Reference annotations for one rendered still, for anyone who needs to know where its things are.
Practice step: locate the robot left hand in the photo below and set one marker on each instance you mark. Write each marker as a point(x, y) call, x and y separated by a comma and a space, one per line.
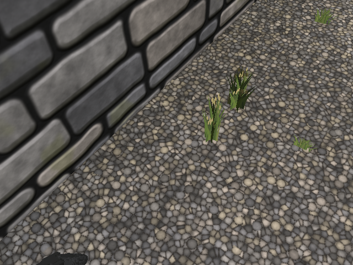
point(64, 259)

